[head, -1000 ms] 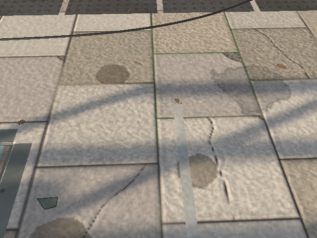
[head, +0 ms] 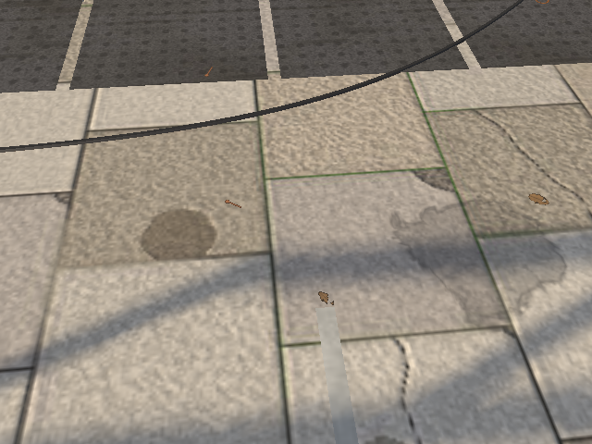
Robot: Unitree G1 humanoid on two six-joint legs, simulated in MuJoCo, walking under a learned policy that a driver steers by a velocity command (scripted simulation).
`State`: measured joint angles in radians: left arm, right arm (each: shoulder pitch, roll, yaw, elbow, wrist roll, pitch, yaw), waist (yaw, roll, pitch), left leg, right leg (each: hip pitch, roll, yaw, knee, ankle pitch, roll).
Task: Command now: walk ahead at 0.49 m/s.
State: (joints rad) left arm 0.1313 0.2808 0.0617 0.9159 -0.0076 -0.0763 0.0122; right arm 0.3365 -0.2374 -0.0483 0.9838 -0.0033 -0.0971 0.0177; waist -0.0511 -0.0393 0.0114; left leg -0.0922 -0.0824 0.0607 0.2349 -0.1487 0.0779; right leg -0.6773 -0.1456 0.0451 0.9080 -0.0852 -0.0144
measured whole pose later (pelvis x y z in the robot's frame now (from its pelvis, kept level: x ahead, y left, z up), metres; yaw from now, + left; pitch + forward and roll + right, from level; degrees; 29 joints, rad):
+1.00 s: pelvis +0.58 -0.01 +0.00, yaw -9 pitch +1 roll +1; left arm 0.25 0.29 0.08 0.91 -0.04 -0.04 0.01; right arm 0.22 -0.24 -0.06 0.94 -0.01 -0.11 0.01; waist -0.02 -0.05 0.03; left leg -0.20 -0.01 0.14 0.36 -0.17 0.04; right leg -0.56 -0.10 0.05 1.13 -0.28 -0.04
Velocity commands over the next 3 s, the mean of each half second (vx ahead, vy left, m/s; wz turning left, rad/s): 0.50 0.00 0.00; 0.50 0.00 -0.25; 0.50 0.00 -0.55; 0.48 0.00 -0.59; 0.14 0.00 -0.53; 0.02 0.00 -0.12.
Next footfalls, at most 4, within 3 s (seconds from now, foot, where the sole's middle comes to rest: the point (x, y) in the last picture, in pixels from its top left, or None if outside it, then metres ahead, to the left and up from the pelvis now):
0.26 right None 0.34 -0.16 -0.78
0.78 left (255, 390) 0.65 0.09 -0.78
1.34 right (372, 306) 0.87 -0.22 -0.78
1.84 left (349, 207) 1.23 -0.20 -0.78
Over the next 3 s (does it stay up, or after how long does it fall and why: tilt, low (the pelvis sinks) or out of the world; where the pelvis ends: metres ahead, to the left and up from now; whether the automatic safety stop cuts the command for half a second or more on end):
stays up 1.23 -0.38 -0.01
